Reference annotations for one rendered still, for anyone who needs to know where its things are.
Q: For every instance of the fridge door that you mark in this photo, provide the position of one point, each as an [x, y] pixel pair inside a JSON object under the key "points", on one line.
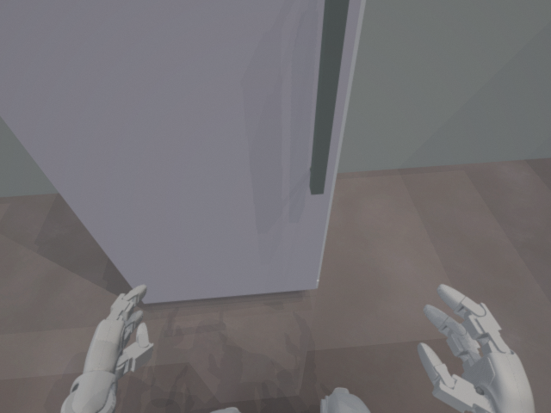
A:
{"points": [[180, 132]]}

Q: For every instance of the right robot thigh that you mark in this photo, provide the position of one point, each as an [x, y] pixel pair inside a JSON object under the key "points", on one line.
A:
{"points": [[343, 403]]}

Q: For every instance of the robot left hand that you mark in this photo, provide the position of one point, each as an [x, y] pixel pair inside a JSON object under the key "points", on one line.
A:
{"points": [[112, 335]]}

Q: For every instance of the handle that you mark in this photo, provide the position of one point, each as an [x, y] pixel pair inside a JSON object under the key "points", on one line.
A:
{"points": [[334, 25]]}

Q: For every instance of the robot left forearm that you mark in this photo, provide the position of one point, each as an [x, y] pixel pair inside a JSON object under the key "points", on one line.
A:
{"points": [[92, 392]]}

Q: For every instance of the robot right hand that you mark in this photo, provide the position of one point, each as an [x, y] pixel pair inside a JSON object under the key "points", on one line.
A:
{"points": [[499, 373]]}

